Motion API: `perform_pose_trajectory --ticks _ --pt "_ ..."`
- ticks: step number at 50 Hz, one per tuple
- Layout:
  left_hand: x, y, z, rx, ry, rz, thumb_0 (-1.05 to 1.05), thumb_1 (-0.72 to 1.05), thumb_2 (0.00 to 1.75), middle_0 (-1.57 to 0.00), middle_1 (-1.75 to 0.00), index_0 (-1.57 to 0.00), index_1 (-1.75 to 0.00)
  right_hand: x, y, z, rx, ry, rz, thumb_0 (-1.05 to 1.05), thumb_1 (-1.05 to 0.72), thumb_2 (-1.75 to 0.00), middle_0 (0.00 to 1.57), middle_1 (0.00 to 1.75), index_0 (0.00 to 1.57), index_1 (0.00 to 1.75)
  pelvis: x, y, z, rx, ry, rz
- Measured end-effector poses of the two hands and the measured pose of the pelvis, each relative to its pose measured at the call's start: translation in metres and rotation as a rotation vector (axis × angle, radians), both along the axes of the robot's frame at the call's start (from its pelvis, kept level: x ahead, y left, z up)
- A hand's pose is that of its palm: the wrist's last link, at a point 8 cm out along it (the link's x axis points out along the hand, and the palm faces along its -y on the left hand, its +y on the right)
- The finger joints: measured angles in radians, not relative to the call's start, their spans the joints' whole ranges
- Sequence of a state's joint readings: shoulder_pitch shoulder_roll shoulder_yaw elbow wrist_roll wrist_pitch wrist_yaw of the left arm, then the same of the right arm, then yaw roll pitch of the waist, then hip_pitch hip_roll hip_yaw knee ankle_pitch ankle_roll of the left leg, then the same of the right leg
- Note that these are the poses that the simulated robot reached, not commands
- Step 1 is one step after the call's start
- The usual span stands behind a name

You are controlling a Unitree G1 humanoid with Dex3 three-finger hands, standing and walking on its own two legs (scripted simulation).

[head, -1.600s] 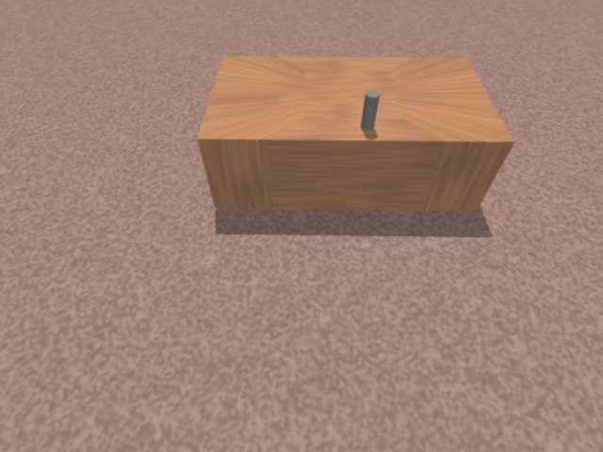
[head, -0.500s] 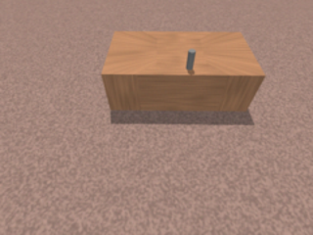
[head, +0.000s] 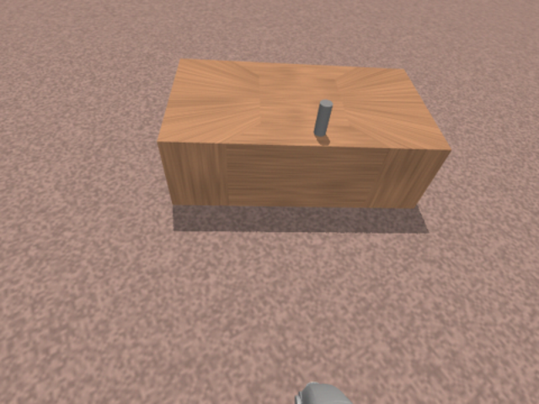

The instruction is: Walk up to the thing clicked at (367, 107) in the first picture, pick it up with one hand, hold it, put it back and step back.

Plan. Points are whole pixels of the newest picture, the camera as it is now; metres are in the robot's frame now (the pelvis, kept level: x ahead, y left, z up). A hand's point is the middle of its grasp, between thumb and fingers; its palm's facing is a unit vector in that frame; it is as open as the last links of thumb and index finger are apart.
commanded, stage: walk up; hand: right
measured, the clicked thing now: (322, 118) +1.17 -0.25 -0.31
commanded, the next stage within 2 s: none
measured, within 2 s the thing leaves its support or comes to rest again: neither
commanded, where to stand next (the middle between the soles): +0.77 -0.05 m, yaw +1 degrees
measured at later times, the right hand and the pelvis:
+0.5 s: hand (425, 328) +0.27 -0.30 -0.14, palm faces -0.05 +0.93 -0.37, open 7.4 cm; pelvis +0.22 -0.02 -0.01, yaw +0 degrees
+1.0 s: hand (404, 256) +0.44 -0.32 -0.16, palm faces +0.00 +0.92 -0.38, open 7.4 cm; pelvis +0.43 -0.03 -0.02, yaw -2 degrees
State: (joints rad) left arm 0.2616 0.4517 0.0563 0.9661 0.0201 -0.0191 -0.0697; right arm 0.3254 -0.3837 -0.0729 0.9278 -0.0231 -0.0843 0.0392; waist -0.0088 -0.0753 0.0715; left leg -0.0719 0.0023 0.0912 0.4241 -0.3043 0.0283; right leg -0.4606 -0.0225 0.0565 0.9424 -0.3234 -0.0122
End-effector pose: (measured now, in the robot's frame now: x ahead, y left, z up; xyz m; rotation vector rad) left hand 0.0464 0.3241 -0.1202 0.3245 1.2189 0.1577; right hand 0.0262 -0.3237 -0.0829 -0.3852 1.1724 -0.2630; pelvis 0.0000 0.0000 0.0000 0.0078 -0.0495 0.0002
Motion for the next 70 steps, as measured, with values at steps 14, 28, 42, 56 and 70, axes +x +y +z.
perform_pose_trajectory --ticks 14,28,42,56,70 --pt "0.226 -0.056 0.015 0.004 -0.273 -0.109 0.0 0.9 0.9 -0.2 -0.3 -0.21 -0.3 0.096 -0.018 -0.054 0.078 0.085 -0.042 0.01 -0.9 -0.89 0.2 0.3 0.21 0.3 0.127 -0.031 -0.026 -0.01 -0.024 -0.002" --pt "0.257 -0.023 0.008 0.003 -0.121 -0.024 0.0 0.9 0.9 -0.21 -0.3 -0.21 -0.3 0.276 -0.016 -0.014 0.027 -0.025 0.086 0.01 -0.9 -0.89 0.2 0.3 0.21 0.3 0.246 -0.014 -0.011 -0.043 0.007 -0.003" --pt "0.381 -0.009 -0.001 -0.006 -0.027 -0.07 0.01 0.91 0.9 -0.2 -0.3 -0.2 -0.3 0.357 -0.001 -0.001 0.003 -0.034 0.019 0.01 -0.9 -0.89 0.2 0.3 0.21 0.3 0.363 -0.003 -0.006 -0.001 0.008 -0.037" --pt "0.519 -0.062 0.025 0.056 -0.196 -0.063 0.0 0.9 0.9 -0.21 -0.3 -0.21 -0.3 0.479 -0.045 -0.046 0.075 0.003 0.017 0.01 -0.9 -0.89 0.2 0.3 0.21 0.3 0.472 -0.049 -0.017 -0.001 -0.01 -0.022" --pt "0.556 -0.035 -0.007 0.033 -0.061 0.003 0.0 0.9 0.9 -0.21 -0.3 -0.21 -0.3 0.617 -0.032 -0.022 0.018 -0.082 0.111 0.01 -0.9 -0.89 0.2 0.3 0.21 0.3 0.57 -0.033 -0.023 -0.002 0.006 0.0"
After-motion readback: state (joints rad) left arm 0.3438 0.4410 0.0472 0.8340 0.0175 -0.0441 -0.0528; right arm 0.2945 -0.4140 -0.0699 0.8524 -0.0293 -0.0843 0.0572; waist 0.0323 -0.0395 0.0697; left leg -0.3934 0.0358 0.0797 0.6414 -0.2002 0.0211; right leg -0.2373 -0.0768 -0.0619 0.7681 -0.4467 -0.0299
